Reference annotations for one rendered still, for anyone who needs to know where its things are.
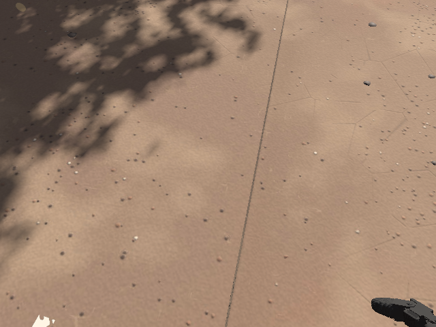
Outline right robot hand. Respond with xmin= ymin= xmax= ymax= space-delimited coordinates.
xmin=371 ymin=298 xmax=436 ymax=327

